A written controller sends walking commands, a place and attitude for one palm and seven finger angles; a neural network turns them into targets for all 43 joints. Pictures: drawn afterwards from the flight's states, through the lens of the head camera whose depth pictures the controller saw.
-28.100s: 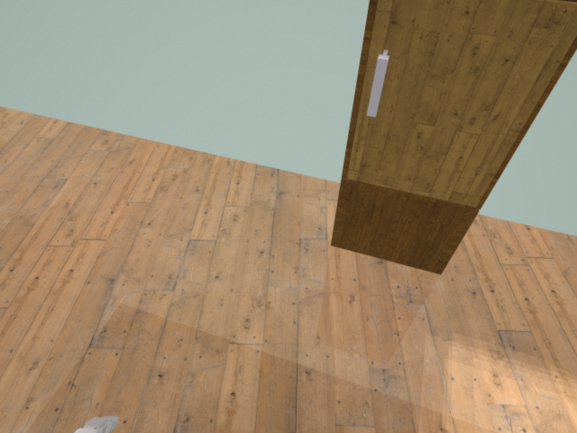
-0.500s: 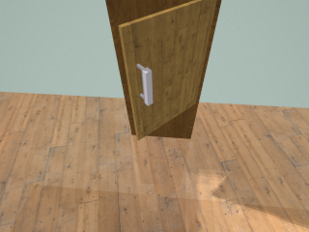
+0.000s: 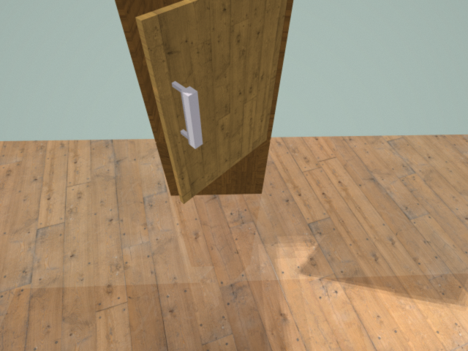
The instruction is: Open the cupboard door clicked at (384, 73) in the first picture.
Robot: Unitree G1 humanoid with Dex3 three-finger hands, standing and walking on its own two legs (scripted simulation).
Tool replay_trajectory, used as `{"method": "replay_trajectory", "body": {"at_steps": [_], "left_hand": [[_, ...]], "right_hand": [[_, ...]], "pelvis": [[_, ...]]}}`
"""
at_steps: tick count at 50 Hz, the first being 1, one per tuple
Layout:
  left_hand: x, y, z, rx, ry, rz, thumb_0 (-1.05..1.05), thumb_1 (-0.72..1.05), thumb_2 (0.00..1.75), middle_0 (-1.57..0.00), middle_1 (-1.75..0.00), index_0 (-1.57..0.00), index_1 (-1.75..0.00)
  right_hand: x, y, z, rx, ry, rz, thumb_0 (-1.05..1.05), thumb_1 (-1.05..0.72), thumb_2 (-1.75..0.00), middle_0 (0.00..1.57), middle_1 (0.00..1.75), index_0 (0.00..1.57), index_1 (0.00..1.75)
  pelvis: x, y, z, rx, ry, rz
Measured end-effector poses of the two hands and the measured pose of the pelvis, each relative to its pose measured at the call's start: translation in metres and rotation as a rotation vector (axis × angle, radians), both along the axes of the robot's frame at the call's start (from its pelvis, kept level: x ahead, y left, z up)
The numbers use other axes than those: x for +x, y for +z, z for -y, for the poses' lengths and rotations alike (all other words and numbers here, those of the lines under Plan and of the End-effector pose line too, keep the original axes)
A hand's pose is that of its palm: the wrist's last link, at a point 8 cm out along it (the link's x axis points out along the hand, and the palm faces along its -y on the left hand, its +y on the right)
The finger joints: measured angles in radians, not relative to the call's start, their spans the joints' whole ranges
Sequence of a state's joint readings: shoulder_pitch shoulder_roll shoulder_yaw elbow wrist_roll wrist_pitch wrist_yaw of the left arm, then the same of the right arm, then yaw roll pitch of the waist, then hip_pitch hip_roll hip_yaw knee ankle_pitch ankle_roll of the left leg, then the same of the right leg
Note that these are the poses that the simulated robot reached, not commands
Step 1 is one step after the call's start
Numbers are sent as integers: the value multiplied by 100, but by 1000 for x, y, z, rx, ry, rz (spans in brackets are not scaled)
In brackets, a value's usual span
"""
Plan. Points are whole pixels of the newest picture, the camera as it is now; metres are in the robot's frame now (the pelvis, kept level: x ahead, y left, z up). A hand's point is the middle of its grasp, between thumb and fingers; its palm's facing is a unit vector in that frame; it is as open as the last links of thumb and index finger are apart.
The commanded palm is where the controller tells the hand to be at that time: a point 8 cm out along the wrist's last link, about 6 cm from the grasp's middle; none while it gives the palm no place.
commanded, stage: walk to a spot facing it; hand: left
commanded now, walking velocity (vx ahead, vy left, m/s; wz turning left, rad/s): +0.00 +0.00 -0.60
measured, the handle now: (186, 115) +0.60 +0.15 +0.03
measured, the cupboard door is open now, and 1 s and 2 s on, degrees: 44 44 44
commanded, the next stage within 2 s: none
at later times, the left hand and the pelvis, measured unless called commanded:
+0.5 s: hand out of the picture +0.08 +0.16 -0.16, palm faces -0.25 -0.93 -0.26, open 7.4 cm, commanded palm none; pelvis -0.02 -0.03 +0.00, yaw -18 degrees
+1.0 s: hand (193, 346) +0.15 +0.09 -0.16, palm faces -0.56 -0.78 -0.29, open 7.4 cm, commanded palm none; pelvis -0.04 -0.04 -0.01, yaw -36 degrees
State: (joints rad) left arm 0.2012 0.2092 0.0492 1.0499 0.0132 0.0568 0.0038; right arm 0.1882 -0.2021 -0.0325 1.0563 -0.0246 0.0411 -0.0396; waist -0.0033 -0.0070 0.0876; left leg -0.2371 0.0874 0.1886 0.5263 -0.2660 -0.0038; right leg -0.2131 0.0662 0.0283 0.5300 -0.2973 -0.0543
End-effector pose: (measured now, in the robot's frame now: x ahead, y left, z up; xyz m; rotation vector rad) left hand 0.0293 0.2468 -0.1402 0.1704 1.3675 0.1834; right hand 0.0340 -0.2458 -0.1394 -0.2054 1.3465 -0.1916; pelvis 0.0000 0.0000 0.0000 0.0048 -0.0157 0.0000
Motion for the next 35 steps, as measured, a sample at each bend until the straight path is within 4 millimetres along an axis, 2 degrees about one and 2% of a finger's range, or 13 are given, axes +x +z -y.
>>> {"method": "replay_trajectory", "body": {"at_steps": [6, 10, 12, 15, 20, 25, 28, 31, 35], "left_hand": [[21, 5, 2, 12, -67, 18, 1, 91, 90, -20, -30, -20, -30], [40, 13, 12, 37, -117, 70, 1, 91, 90, -20, -30, -20, -30], [47, 10, 16, 62, -149, 105, 1, 91, 90, -20, -30, -20, -30], [48, 11, 24, 79, -177, 104, 1, 91, 90, -20, -30, -20, -30], [47, 15, 35, 68, -243, 55, 1, 91, 90, -20, -30, -20, -30], [57, 10, 38, 31, -300, 49, 1, 90, 90, -20, -30, -20, -30], [70, 0, 35, 6, -329, 59, 1, 90, 90, -20, -30, -20, -30], [88, -7, 35, -18, -359, 76, 1, 90, 90, -20, -30, -20, -30], [114, 1, 45, -38, -408, 121, 1, 91, 90, -20, -30, -20, -30]], "right_hand": [[-36, -7, 3, 10, -54, -18, 0, -91, -90, 20, 30, 21, 30], [-51, -15, 15, 34, -91, -25, 0, -91, -90, 20, 30, 21, 30], [-54, -25, 25, 45, -119, -14, 0, -91, -90, 20, 30, 21, 30], [-49, -25, 40, 40, -156, 11, 0, -91, -90, 20, 30, 21, 30], [-28, -1, 55, 3, -211, 131, 1, -91, -90, 20, 30, 20, 30], [-13, 19, 56, -40, -250, 233, 0, -91, -90, 20, 30, 20, 30], [-14, 25, 51, -73, -270, 270, 0, -91, -90, 20, 30, 20, 30], [-30, 25, 43, -103, -274, 255, 0, -91, -90, 20, 30, 20, 30], [-66, 29, 33, -97, -297, 168, 0, -91, -90, 20, 30, 21, 30]], "pelvis": [[-12, -1, 3, 13, -73, -3], [-16, -4, 15, 7, -118, -4], [-17, -13, 25, 29, -140, -12], [-23, -13, 31, 19, -174, -5], [-25, -1, 32, 29, -252, -20], [-24, 3, 25, 31, -322, -31], [-22, -2, 16, 13, -357, -40], [-24, -6, 11, -4, -379, -35], [-27, 2, 14, -21, -415, -36]]}}
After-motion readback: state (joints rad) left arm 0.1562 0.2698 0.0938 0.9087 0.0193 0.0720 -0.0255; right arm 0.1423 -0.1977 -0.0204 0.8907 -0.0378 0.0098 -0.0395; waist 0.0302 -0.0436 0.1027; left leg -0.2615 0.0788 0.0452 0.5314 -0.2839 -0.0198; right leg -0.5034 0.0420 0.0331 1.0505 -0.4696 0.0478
